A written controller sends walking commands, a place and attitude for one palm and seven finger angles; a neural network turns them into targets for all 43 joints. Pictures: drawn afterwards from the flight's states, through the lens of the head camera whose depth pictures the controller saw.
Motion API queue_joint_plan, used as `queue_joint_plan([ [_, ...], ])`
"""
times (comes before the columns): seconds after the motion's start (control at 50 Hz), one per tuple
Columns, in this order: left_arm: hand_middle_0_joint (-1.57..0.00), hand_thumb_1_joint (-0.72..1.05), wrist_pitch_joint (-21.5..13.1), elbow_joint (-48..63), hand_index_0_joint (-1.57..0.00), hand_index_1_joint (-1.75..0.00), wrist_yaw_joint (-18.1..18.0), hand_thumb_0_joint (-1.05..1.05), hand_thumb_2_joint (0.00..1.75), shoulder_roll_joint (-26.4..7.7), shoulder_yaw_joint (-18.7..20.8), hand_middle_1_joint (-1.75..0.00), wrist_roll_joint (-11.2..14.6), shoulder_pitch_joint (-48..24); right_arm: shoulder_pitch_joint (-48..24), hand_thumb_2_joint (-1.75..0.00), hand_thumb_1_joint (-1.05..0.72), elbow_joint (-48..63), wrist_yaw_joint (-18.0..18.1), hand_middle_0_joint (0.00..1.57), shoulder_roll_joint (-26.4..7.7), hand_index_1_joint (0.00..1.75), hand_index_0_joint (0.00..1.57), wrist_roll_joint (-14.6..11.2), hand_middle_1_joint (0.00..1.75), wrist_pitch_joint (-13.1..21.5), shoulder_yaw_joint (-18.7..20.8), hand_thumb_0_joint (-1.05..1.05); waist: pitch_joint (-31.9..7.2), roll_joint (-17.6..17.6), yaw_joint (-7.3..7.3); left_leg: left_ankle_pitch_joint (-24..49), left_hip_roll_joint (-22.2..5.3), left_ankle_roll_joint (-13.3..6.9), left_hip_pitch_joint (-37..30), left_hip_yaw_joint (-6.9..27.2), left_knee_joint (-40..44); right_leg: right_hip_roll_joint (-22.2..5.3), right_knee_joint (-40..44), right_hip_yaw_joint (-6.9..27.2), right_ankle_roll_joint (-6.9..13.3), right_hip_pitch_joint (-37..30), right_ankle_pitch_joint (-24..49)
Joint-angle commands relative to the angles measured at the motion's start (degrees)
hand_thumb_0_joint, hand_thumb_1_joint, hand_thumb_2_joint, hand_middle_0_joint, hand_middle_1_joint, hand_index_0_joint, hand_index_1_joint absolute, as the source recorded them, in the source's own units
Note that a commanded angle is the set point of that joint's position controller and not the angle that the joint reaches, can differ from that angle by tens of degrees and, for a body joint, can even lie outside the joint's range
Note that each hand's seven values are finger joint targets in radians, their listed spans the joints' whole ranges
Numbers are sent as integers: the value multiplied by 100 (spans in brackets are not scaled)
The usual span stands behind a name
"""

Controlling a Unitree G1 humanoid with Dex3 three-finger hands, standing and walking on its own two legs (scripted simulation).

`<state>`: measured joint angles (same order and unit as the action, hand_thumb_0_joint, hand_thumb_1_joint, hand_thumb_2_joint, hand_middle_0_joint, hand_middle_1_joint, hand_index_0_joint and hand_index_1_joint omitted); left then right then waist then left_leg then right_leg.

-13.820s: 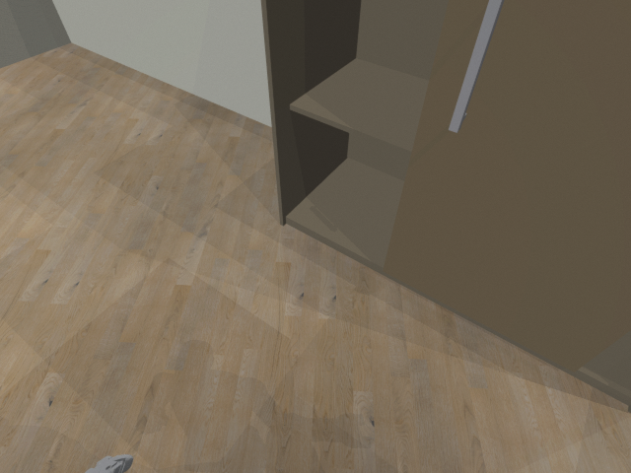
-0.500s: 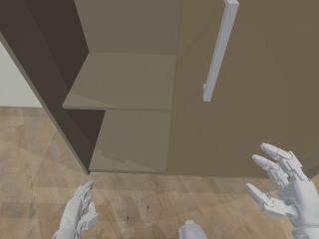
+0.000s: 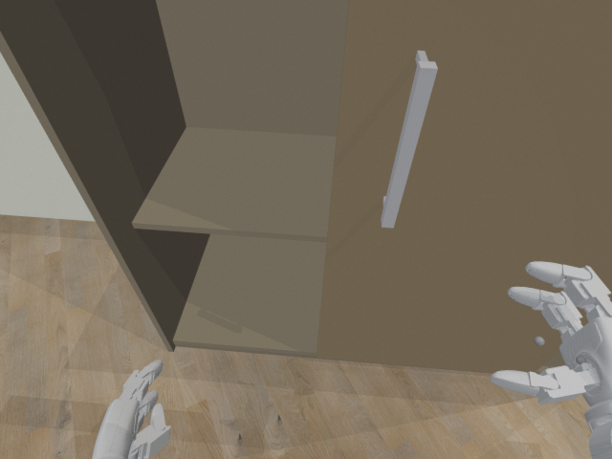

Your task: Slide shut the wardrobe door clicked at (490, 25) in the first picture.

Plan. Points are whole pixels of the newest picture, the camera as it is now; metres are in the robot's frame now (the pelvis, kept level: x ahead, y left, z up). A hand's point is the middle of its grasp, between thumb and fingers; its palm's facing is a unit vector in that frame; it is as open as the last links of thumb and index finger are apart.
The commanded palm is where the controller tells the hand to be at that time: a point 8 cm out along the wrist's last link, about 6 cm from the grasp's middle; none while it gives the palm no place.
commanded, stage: raise the hand with hooked fingers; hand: right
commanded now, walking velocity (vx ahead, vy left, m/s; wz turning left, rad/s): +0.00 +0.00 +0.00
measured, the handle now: (402, 150) +0.53 -0.13 +0.15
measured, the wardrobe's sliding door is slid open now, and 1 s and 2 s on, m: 0.49 0.49 0.49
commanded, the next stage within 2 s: move the hooked fingers beside the handle in 0.94 s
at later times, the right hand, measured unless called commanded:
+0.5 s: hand (604, 283) +0.27 -0.28 +0.18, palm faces +0.11 +0.99 -0.09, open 14.0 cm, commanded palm +0.23 -0.32 +0.18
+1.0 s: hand (574, 273) +0.28 -0.26 +0.17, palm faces +0.10 +0.99 -0.07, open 14.0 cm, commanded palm +0.25 -0.31 +0.18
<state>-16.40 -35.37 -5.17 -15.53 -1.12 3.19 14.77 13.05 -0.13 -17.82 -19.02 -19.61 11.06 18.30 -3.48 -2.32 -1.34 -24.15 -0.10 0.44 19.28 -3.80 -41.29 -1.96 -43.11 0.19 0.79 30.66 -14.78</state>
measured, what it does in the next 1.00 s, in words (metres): stands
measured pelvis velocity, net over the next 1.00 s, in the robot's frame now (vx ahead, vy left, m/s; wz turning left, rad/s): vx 0.01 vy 0.02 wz -0.01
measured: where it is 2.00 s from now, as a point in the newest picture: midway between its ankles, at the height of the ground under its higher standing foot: outside the picture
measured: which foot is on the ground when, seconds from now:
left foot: down 0.00-1.00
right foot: down 0.00-1.00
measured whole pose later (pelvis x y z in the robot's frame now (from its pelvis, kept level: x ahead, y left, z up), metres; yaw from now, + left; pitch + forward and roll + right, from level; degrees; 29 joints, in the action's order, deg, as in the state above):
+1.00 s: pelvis +0.01 +0.02 +0.02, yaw -1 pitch -1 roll +1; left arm -16.3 -37.3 -6.5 -15.5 -3.0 4.5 13.8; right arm -2.1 -10.7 -24.1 -24.9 -20.3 -1.0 25.9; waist -2.1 -4.1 -1.9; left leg -20.8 0.3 -0.5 9.8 -4.3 -31.5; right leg -1.9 -33.4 0.6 -0.3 21.1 -11.5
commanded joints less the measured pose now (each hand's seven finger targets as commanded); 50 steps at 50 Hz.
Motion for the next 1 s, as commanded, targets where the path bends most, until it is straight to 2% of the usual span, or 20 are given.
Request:
queue_joint_plan([
  [0.0,-20,90,-360,897,-20,-30,-68,0,90,-662,168,-30,48,-532,-1196,-31,48,1189,-57,30,-1180,118,30,-131,118,-3,540,0,-620,-458,-19,746,222,-123,651,-100,1007,104,1078,275,80,-1681,0],
  [0.06,-20,90,-313,904,-20,-30,-123,0,90,-679,116,-30,56,-568,-1557,-30,50,1001,-111,30,-1349,120,30,-131,120,-281,645,0,-433,-333,-53,661,244,-138,487,-94,1186,107,1257,316,74,-1725,-150],
  [0.1,-20,90,-312,908,-20,-30,-140,0,90,-660,95,-30,65,-613,-1825,-30,50,1065,-130,30,-1440,120,30,-102,120,-395,724,0,-618,-476,-42,737,233,-131,444,-110,1216,104,1315,320,70,-1946,-69],
  [0.3,-20,90,-322,795,-20,-30,-230,0,90,-664,0,-30,105,-757,-2775,-30,50,486,-427,30,-1926,120,30,-169,120,-794,1065,0,-502,-175,-23,701,224,-111,206,-81,1633,148,1560,325,102,-2163,-106],
  [0.36,-20,90,-323,767,-20,-30,-243,0,90,-664,-28,-30,119,-762,-3076,-30,50,421,-481,30,-2107,120,30,-137,120,-878,1106,0,-482,-473,-41,649,197,-138,85,-46,1717,184,1599,301,92,-2198,-140],
  [0.38,-20,90,-338,786,-20,-30,-240,0,90,-665,-24,-30,128,-788,-3107,-30,50,343,-504,30,-2183,120,30,-145,120,-914,1192,0,-517,-459,-38,698,199,-133,126,-40,1738,188,1603,318,104,-2249,-96],
  [0.4,-20,90,-337,775,-20,-30,-250,0,90,-675,-16,-30,138,-780,-3197,-30,50,319,-533,30,-2182,120,30,-149,120,-937,1157,0,-516,-275,-9,675,203,-111,118,-52,1755,180,1619,311,107,-2255,-107],
  [0.42,-20,90,-349,780,-20,-30,-253,0,90,-686,-14,-30,141,-794,-3285,-30,50,299,-554,30,-2272,120,30,-156,120,-955,1227,0,-568,-323,-30,692,196,-110,101,-42,1761,188,1617,314,112,-2281,-71],
  [0.44,-20,90,-366,786,-20,-30,-243,0,90,-676,-7,-30,144,-795,-3182,-30,50,228,-590,30,-2182,120,30,-152,120,-963,1167,0,-577,-402,-26,724,189,-116,94,-50,1748,194,1613,301,109,-2324,-35],
  [0.46,-20,90,-359,779,-20,-30,-230,0,90,-670,-4,-30,136,-728,-3017,-30,50,152,-604,30,-2144,120,30,-176,120,-966,1153,0,-569,-232,-55,765,185,-130,-23,-55,1789,201,1604,291,116,-2271,51],
  [0.5,-20,90,-376,797,-20,-30,-197,0,90,-690,23,-30,161,-756,-2886,-30,50,120,-652,30,-2063,120,30,-213,120,-989,1128,0,-554,-286,-54,827,188,-111,82,-53,1774,209,1590,269,119,-2280,82],
  [0.58,-20,90,-389,801,-20,-30,-157,0,90,-720,59,-30,156,-733,-2815,-30,50,158,-602,30,-2218,120,30,-228,120,-963,1312,0,-543,-138,-80,950,190,-92,76,-32,1777,219,1524,216,143,-2234,276],
  [0.62,-20,90,-400,785,-20,-30,-168,0,90,-705,72,-30,154,-748,-2941,-30,50,289,-567,30,-2240,120,30,-230,120,-916,1341,0,-607,-319,-62,980,167,-82,83,0,1758,221,1498,182,143,-2301,311],
  [0.66,-20,90,-388,730,-20,-30,-186,0,90,-694,68,-30,126,-700,-2981,-30,50,343,-512,30,-2307,120,30,-216,120,-856,1364,0,-524,-164,-51,962,164,-90,12,18,1802,215,1474,167,152,-2246,344],
  [0.74,-20,90,-426,732,-20,-30,-201,0,90,-684,85,-30,134,-737,-3020,-30,50,422,-523,30,-2237,120,30,-187,120,-769,1339,0,-682,-434,-21,1173,159,-74,36,29,1727,212,1433,133,155,-2410,500],
  [0.8,-20,90,-419,716,-20,-30,-201,0,90,-673,97,-30,130,-713,-2947,-30,50,373,-523,30,-2253,120,30,-199,120,-767,1399,0,-737,-339,-31,1381,157,-64,-15,48,1718,223,1383,115,166,-2410,635],
  [0.84,-20,90,-406,708,-20,-30,-211,0,90,-676,89,-30,139,-723,-2896,-30,50,201,-564,30,-2192,120,30,-219,120,-814,1342,0,-617,-248,-25,1384,159,-47,49,43,1709,220,1382,112,163,-2354,608],
  [0.86,-20,90,-379,671,-20,-30,-208,0,90,-682,92,-30,126,-680,-2847,-30,50,161,-567,30,-2192,120,30,-248,120,-815,1353,0,-571,-52,-32,1418,145,-48,-55,49,1740,224,1357,107,167,-2255,639],
  [0.92,-20,90,-365,720,-20,-30,-201,0,90,-683,93,-30,157,-747,-2955,-30,50,160,-601,30,-2151,120,30,-222,120,-867,1276,0,-648,-281,-22,1506,144,-41,34,52,1679,231,1349,94,162,-2344,691],
  [0.98,-20,90,-333,727,-20,-30,-201,0,90,-677,86,-30,155,-734,-2925,-30,50,126,-580,30,-2168,120,30,-206,120,-890,1289,0,-640,-194,-7,1524,135,-27,51,73,1699,241,1305,82,171,-2319,689],
])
